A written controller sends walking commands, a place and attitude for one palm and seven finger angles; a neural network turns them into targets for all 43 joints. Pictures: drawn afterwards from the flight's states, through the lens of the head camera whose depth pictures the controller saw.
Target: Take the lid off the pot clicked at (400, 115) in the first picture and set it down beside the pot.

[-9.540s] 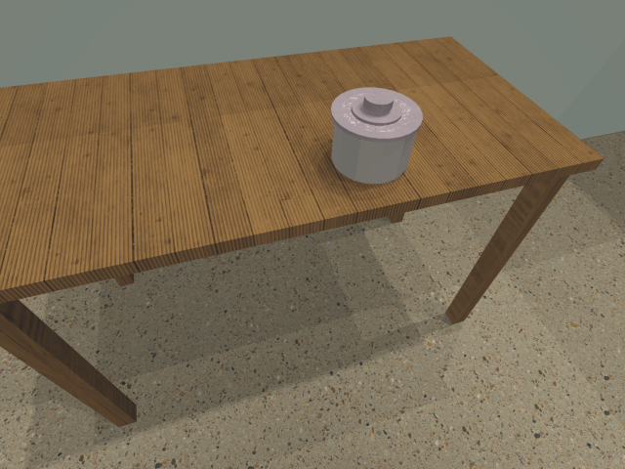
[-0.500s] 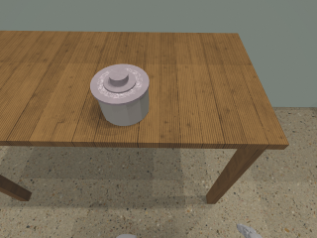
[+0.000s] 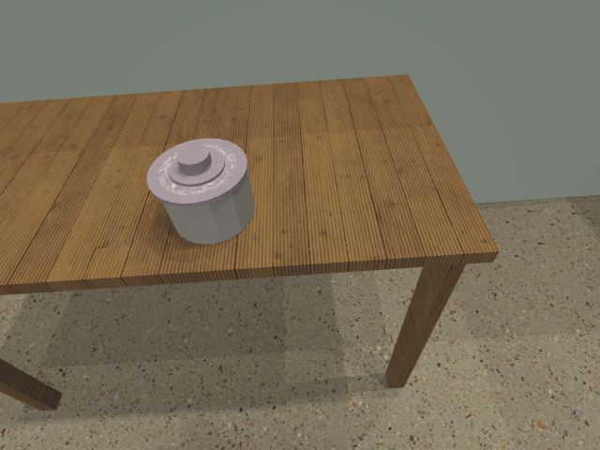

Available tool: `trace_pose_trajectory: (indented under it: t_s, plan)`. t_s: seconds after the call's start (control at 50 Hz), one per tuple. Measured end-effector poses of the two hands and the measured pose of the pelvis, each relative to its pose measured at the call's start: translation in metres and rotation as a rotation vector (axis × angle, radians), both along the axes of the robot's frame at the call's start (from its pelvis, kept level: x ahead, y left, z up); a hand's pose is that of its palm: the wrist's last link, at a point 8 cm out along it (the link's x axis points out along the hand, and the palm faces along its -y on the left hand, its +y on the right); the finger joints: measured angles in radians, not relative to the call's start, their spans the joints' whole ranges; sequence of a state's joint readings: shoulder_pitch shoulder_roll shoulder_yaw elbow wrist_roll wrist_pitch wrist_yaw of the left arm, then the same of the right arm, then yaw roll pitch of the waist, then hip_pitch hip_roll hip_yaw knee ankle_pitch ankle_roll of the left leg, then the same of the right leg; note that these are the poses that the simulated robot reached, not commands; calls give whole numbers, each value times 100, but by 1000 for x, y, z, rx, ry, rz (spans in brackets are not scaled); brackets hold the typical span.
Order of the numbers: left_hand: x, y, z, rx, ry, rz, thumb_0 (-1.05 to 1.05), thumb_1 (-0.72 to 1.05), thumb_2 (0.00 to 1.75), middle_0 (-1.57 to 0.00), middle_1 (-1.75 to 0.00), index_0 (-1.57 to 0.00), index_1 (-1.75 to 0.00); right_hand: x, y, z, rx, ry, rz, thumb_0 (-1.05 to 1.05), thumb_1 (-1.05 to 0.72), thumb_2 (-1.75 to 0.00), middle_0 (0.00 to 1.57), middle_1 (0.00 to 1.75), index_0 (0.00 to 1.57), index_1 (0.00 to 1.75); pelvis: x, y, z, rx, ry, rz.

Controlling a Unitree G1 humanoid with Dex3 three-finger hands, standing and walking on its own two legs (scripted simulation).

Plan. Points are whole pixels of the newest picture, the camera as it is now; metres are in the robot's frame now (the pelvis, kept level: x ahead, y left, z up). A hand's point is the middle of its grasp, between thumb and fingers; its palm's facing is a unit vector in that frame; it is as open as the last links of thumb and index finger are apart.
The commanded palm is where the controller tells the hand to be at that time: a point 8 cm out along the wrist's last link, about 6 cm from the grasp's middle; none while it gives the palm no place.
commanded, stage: come to a stop and stand still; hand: left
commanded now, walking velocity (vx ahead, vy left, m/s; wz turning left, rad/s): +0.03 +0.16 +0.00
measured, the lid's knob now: (194, 158) +0.51 +0.20 +0.12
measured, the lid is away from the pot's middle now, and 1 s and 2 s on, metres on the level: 0.00 0.00 0.00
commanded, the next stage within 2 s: look again from close up in 0.14 s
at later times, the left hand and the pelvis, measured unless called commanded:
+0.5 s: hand out of the picture +0.01 +0.23 -0.19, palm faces +0.04 -0.98 -0.21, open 7.3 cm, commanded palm none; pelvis -0.01 +0.05 -0.02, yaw +0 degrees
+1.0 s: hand out of the picture -0.02 +0.28 -0.19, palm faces -0.02 -0.98 -0.21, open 7.3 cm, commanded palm none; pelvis -0.02 +0.08 -0.01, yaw -1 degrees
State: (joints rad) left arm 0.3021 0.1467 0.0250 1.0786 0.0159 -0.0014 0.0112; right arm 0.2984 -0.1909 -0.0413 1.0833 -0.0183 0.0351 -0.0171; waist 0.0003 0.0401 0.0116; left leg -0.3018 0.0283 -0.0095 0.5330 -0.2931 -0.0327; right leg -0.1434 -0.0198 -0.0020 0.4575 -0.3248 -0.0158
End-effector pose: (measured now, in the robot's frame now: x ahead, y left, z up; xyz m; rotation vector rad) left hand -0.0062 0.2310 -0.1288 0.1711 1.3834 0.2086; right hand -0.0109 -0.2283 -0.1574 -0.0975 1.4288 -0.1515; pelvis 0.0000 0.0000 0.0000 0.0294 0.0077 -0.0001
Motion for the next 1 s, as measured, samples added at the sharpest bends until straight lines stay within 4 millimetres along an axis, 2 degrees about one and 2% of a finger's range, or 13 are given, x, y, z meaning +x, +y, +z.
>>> trace_pose_trajectory:
  t_s: [0.1, 0.2, 0.28, 0.36, 0.44, 0.5, 0.58, 0.7, 0.84, 1.0]
  plan:
    - [0, -19, 6, -12, 1, 8, 1, 91, 90, -20, -30, -20, -30, -5, -7, 4, 7, 13, -10, 1, -91, -90, 20, 29, 20, 30, 2, -6, 6, 24, 1, -9]
    - [-5, -16, 3, -9, 7, 36, 1, 92, 90, -20, -30, -21, -30, 16, -8, 6, -12, -17, 8, 1, -91, -90, 20, 29, 20, 30, 1, -2, 6, 24, -4, -3]
    - [-9, -5, -6, -8, 16, 23, 1, 92, 90, -20, -30, -21, -30, 46, -2, 8, -36, -105, 33, 1, -91, -90, 20, 29, 20, 30, 0, 8, 0, 5, -7, -15]
    - [-5, 15, -23, -11, -3, 5, 1, 91, 90, -20, -30, -21, -30, 75, 11, 7, -68, -223, 57, 1, -91, -90, 20, 29, 20, 30, -2, 24, -14, -35, -9, -3]
    - [5, 34, -29, -18, -55, -9, 1, 91, 90, -20, -30, -20, -30, 91, 33, 15, -75, -278, 86, 1, -91, -90, 20, 29, 20, 30, -6, 39, -16, -42, -21, -6]
    - [13, 49, -31, -24, -87, -25, 1, 91, 90, -20, -30, -20, -30, 95, 49, 20, -70, -302, 105, 1, -91, -90, 20, 29, 20, 30, -10, 49, -16, -51, -25, -6]
    - [19, 67, -31, -25, -114, -44, 0, 91, 90, -20, -30, -20, -30, 91, 68, 24, -63, -307, 121, 1, -90, -90, 20, 29, 20, 30, -15, 62, -15, -58, -22, -7]
    - [16, 87, -27, -20, -107, -63, 0, 91, 90, -20, -30, -20, -30, 71, 82, 25, -59, -260, 114, 1, -90, -89, 20, 29, 20, 30, -20, 75, -11, -57, -13, -9]
    - [2, 98, -26, -20, -51, -71, 0, 91, 90, -20, -29, -20, -30, 43, 80, 25, -81, -184, 81, 0, -91, -89, 20, 29, 20, 30, -21, 84, -8, -51, -7, -12]
    - [-12, 93, -27, -37, 4, -69, 0, 91, 90, -20, -29, -20, -30, 23, 74, 24, -92, -121, 58, 1, -91, -90, 20, 29, 20, 30, -20, 85, -6, -44, -9, -16]
